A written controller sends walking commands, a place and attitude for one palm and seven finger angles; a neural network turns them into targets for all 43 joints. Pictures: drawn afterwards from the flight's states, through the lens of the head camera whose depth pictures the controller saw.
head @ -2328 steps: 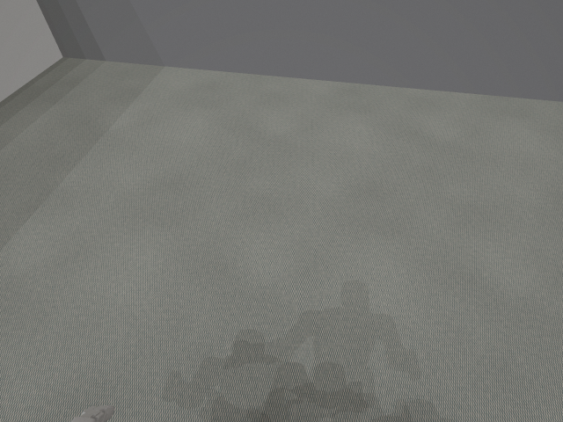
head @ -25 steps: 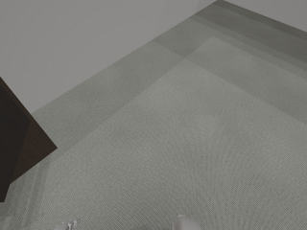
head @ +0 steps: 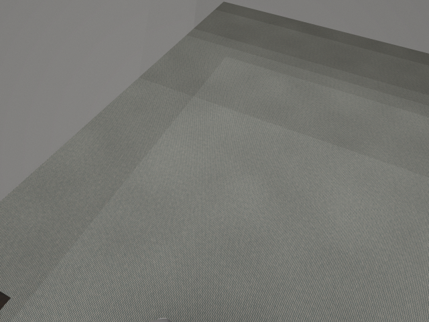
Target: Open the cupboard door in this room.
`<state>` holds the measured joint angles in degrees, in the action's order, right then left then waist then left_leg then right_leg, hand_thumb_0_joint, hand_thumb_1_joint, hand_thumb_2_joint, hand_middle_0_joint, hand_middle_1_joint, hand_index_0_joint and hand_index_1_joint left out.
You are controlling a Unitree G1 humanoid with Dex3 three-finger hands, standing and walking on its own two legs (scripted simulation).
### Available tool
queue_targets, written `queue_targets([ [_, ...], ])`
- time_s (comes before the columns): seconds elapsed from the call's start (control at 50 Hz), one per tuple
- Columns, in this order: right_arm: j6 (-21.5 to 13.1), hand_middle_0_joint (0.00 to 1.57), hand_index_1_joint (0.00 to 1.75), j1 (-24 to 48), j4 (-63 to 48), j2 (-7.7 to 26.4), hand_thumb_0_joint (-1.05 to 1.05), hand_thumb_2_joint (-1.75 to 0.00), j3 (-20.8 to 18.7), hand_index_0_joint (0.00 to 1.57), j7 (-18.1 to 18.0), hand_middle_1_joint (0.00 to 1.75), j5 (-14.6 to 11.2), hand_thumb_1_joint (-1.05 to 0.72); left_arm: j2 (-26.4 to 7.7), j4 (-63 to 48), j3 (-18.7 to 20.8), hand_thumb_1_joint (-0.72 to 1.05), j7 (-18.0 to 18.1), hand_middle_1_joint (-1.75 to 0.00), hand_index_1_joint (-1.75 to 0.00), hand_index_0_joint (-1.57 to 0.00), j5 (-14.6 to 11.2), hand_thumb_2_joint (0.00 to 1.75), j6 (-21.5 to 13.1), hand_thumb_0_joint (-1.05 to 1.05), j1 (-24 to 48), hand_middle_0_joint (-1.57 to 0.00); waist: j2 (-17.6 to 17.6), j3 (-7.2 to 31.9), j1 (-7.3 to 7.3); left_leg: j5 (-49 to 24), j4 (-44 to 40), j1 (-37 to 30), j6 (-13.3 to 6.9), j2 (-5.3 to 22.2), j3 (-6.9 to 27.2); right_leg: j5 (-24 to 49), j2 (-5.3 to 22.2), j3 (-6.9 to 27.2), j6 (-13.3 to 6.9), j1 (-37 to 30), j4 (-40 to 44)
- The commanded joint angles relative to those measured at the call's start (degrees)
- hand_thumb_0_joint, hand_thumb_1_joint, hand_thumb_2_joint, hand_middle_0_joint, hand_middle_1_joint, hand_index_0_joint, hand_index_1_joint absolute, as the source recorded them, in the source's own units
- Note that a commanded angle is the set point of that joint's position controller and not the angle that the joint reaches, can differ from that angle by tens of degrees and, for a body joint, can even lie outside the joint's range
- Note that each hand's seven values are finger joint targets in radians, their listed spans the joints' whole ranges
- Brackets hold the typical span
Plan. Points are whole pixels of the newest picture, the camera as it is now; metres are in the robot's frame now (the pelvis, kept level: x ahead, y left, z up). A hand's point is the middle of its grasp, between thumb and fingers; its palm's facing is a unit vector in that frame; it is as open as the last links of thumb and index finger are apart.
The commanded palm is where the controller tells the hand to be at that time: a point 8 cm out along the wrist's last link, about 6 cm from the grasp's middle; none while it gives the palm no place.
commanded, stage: walk to a spot facing it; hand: left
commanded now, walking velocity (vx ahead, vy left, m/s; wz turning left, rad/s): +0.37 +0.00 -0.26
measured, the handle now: out of the picture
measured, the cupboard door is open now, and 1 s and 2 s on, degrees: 47 47 47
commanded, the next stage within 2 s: turn to face it in 0.84 s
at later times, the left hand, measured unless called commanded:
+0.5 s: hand (161, 245) +0.30 +0.13 -0.16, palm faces -0.07 -0.98 -0.19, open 7.3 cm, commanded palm none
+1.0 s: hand (192, 153) +0.60 +0.08 -0.16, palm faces -0.20 -0.96 -0.21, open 7.4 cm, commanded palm none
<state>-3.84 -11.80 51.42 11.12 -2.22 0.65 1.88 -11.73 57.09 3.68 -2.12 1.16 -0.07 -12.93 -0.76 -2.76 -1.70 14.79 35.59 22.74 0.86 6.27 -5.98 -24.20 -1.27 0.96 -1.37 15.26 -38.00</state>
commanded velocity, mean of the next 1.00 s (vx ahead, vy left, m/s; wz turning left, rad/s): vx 0.31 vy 0.00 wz -0.14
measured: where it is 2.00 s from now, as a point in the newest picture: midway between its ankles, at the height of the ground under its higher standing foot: (246, 231)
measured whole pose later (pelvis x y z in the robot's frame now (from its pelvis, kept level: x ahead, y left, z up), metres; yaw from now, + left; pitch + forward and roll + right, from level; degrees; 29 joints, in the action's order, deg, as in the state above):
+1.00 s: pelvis +0.46 -0.09 +0.00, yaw -11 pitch +1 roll +2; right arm -1.5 -20.7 61.8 10.9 -2.7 0.1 1.4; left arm -11.7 57.2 3.8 -2.4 1.7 -2.5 -8.1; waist -0.5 -3.3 -1.1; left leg 25.8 36.4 8.0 3.3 7.3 -11.7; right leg -9.1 4.7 -6.3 -2.4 23.7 -34.1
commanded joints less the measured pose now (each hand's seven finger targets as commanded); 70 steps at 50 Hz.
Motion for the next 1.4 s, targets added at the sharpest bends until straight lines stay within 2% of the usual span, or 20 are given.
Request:
queue_targets([
  [0.0, -0.18, 0.20, 0.30, -19.75, 3.59, 13.15, 0.00, -0.90, -3.11, 0.20, -1.84, 0.30, 1.19, -0.90, -4.06, -8.82, 1.40, 0.90, -0.07, -0.30, -0.30, -0.20, 0.70, 0.90, -3.03, 0.00, 10.69, -0.20, 10.37, -0.07, -5.76, 15.72, -25.36, -20.94, -11.62, 22.68, 35.51, -2.11, 3.82, 1.64, -0.93, 32.39, -35.22],
  [0.12, -1.54, 0.20, 0.30, -14.44, 5.36, 7.52, 0.00, -0.90, -1.74, 0.20, -1.90, 0.30, 0.60, -0.90, -0.59, -5.98, -0.38, 0.90, -1.18, -0.30, -0.30, -0.20, 0.45, 0.90, -1.85, 0.00, 8.54, -0.20, 10.38, 3.58, -1.50, -24.27, -19.57, -22.53, -4.84, 10.60, 0.03, 7.19, 5.72, -4.99, 0.75, 20.54, -13.31],
  [0.24, 0.29, 0.20, 0.30, -12.48, 6.93, 8.63, 0.00, -0.90, -1.47, 0.20, -1.27, 0.30, 0.29, -0.90, -3.10, -2.81, 0.55, 0.90, -1.07, -0.30, -0.30, -0.20, 0.56, 0.90, -1.78, 0.00, 3.26, -0.20, 7.74, 2.91, 2.55, -15.01, -13.43, -13.61, -3.96, 10.29, -2.90, 12.64, 0.95, -10.91, -1.19, -2.49, 5.41],
  [0.26, 0.30, 0.20, 0.30, -10.83, 6.76, 7.95, 0.00, -0.90, -1.31, 0.20, -1.12, 0.30, -0.28, -0.90, -5.60, -0.39, 1.39, 0.90, -0.66, -0.30, -0.30, -0.20, 0.64, 0.90, -2.15, 0.00, -4.14, -0.20, 3.70, 5.70, 6.39, -16.57, -3.44, -8.21, -2.37, 7.57, -5.35, 11.72, 1.83, -7.96, -2.82, -14.35, 7.83],
  [0.28, 0.09, 0.20, 0.30, -9.45, 5.39, 5.49, 0.00, -0.90, -0.70, 0.20, -0.66, 0.30, -1.27, -0.90, -11.58, 2.31, 3.10, 0.90, 0.16, -0.30, -0.30, -0.20, 1.01, 0.90, -2.74, 0.00, -13.45, -0.20, -9.13, 10.41, 10.55, -7.68, 14.08, 5.78, 0.21, 2.26, -9.79, 1.90, 13.90, 9.44, -7.91, -28.70, 12.53],
  [0.3, -0.04, 0.20, 0.30, -6.35, 2.53, 4.14, 0.00, -0.90, -0.45, 0.20, -0.68, 0.30, -1.76, -0.90, -16.03, 3.39, 4.08, 0.90, 0.83, -0.30, -0.30, -0.20, -0.20, 0.90, -2.59, 0.00, -18.27, -0.20, -17.97, 10.92, 11.90, 21.05, 29.90, 17.00, 1.16, -2.88, -5.17, 1.06, 26.41, 30.26, -14.01, -31.91, 23.58],
  [0.32, 0.36, 0.20, 0.30, -2.68, 2.16, 5.43, 0.00, -0.90, -1.09, 0.20, -0.60, 0.30, -1.43, -0.90, -15.44, 2.72, 3.66, 0.90, 1.63, -0.30, -0.30, -0.20, -0.74, 0.90, -2.05, 0.00, -14.78, -0.20, -9.46, 5.21, 10.47, 19.30, 35.04, 19.73, 0.57, 0.47, 1.26, -3.36, 27.22, 30.50, -15.88, -24.61, 25.78],
  [0.4, 1.97, 0.20, 0.30, -4.80, 5.48, 2.58, 0.00, -0.90, -1.26, 0.20, -0.26, 0.30, -0.32, -0.90, -6.04, -0.16, 1.15, 0.90, 2.34, -0.30, -0.30, -0.20, 0.08, 0.90, -3.23, 0.00, -2.53, -0.20, -8.50, 0.36, 1.85, 7.78, 23.68, 8.20, 1.69, 4.55, 3.30, 7.68, 18.58, 9.69, -10.02, -2.80, 27.24],
  [0.58, 0.40, 0.20, 0.30, -5.01, 5.26, 3.03, 0.00, -0.90, -1.58, 0.20, 0.59, 0.30, -0.38, -0.90, -7.43, 2.68, 1.68, 0.90, 1.50, -0.30, -0.30, -0.20, -0.46, 0.90, -3.98, 0.00, -3.65, -0.20, -1.82, 0.36, -0.83, -4.97, -6.50, -10.89, 0.90, -1.36, -2.97, 9.78, 12.40, 2.14, -6.00, -0.45, 19.80],
  [0.6, -0.11, 0.20, 0.30, -10.58, 6.94, 5.72, 0.00, -0.90, -2.31, 0.20, 0.03, 0.30, -0.17, -0.90, -5.89, 2.11, 1.42, 0.90, 1.40, -0.30, -0.30, -0.20, -0.41, 0.90, -3.93, 0.00, -3.34, -0.20, 4.04, 2.81, -3.52, -2.04, -9.28, -20.57, -0.93, 1.07, 1.09, 13.22, 9.58, 0.07, -4.36, 4.56, 9.41],
  [0.64, -0.01, 0.20, 0.30, -25.01, 9.64, 14.57, 0.00, -0.90, -4.09, 0.20, -1.35, 0.30, 0.98, -0.90, -2.46, -1.51, 0.22, 0.90, 1.02, -0.30, -0.30, -0.20, -0.40, 0.90, -4.24, 0.00, -1.02, -0.20, 18.69, 8.97, -8.41, 4.32, -20.82, -33.73, -11.61, 22.76, 31.87, -8.00, -0.44, -5.16, -0.29, 22.70, -24.79],
  [0.78, -1.28, 0.20, 0.30, -9.89, 7.02, 6.16, 0.00, -0.90, -2.06, 0.20, -1.68, 0.30, 0.45, -0.90, 0.31, -0.99, 0.31, 0.90, -0.22, -0.30, -0.30, -0.20, 0.32, 0.90, -1.65, 0.00, 1.90, -0.20, 8.44, 0.79, 0.64, -11.23, -23.75, -13.85, -6.54, 12.86, 2.10, 7.57, 8.39, -3.29, 1.29, 16.32, -15.10],
  [0.92, 1.03, 0.20, 0.30, -6.87, 6.91, 8.07, 0.00, -0.90, -2.08, 0.20, -1.14, 0.30, 0.02, -0.90, -3.54, 0.04, 1.32, 0.90, -0.25, -0.30, -0.30, -0.20, 0.69, 0.90, -1.70, 0.00, -3.55, -0.20, 4.11, 2.55, 4.74, -5.62, -8.77, -7.92, -2.77, 8.43, -5.22, 13.96, 2.52, -9.05, -0.14, -7.04, 6.49],
  [0.96, 1.13, 0.20, 0.30, -6.88, 4.82, 2.57, 0.00, -0.90, -0.82, 0.20, -0.65, 0.30, -1.53, -0.90, -14.05, 4.01, 3.53, 0.90, 1.30, -0.30, -0.30, -0.20, 0.46, 0.90, -3.04, 0.00, -16.84, -0.20, -21.35, 9.98, 9.73, 21.16, 22.65, 11.20, 1.43, -3.84, -7.20, 18.22, 25.33, 21.54, -9.68, -26.30, 20.14],
  [1.02, 2.22, 0.20, 0.30, -3.87, 5.36, 3.79, 0.00, -0.90, -1.41, 0.20, -1.44, 0.30, -1.32, -0.90, -8.98, 1.26, 1.66, 0.90, 3.01, -0.30, -0.30, -0.20, -0.07, 0.90, -2.56, 0.00, -5.70, -0.20, -13.99, 3.14, 4.88, 15.39, 31.84, 12.00, 1.00, 1.85, 5.49, 21.16, 25.34, 13.62, -10.17, -11.47, 23.14],
  [1.08, 3.02, 0.20, 0.30, -6.50, 7.39, 0.58, 0.00, -0.90, -0.23, 0.20, -1.15, 0.30, -1.25, -0.90, -5.89, 0.02, 0.58, 0.90, 3.26, -0.30, -0.30, -0.20, 0.20, 0.90, -3.37, 0.00, -1.11, -0.20, -7.71, 5.25, 1.69, 11.94, 20.35, 4.54, 1.74, 1.09, 3.39, 42.16, 21.92, -0.72, -8.03, -7.69, 19.41],
  [1.2, 3.69, 0.20, 0.30, -6.71, 6.14, 0.80, 0.00, -0.90, -0.18, 0.20, -0.07, 0.30, -0.77, -0.90, -7.31, -0.94, 1.47, 0.90, 3.36, -0.30, -0.30, -0.20, -0.54, 0.90, -2.09, 0.00, 1.07, -0.20, -5.00, 5.54, 0.55, -5.16, -3.31, -6.07, 1.74, -2.45, -2.96, 36.27, 18.17, -10.38, -2.17, -6.58, 10.43],
  [1.24, 3.40, 0.20, 0.30, -11.57, 5.51, 8.52, 0.00, -0.90, -2.06, 0.20, -0.35, 0.30, -0.15, -0.90, -4.73, -2.85, 1.19, 0.90, 3.39, -0.30, -0.30, -0.20, -0.91, 0.90, -1.02, 0.00, 0.38, -0.20, 12.81, 8.27, -1.71, -29.84, -9.27, -16.68, -4.88, 8.85, 14.29, 11.73, 11.10, -13.37, 3.69, 5.27, -4.45],
  [1.28, 3.98, 0.20, 0.30, -13.09, 4.79, 13.23, 0.00, -0.90, -2.94, 0.20, -1.79, 0.30, 0.20, -0.90, -4.63, -6.52, 0.64, 0.90, 3.64, -0.30, -0.30, -0.20, -0.56, 0.90, 0.27, 0.00, 5.21, -0.20, 13.72, 7.41, -3.48, -33.07, -14.74, -15.53, -14.24, 19.02, 29.72, -15.45, 4.97, -4.13, 4.92, 13.78, -24.25],
  [1.38, 3.41, 0.20, 0.30, -5.16, 1.60, 11.83, 0.00, -0.90, -2.86, 0.20, -2.40, 0.30, -0.04, -0.90, -3.72, -6.41, 0.91, 0.90, 2.96, -0.30, -0.30, -0.20, -0.75, 0.90, 0.70, 0.00, 5.96, -0.20, 9.65, 9.42, -0.12, -37.99, -11.26, -16.61, -10.07, 10.65, 17.49, -4.64, 5.35, -1.49, 5.94, 14.21, -20.34],
])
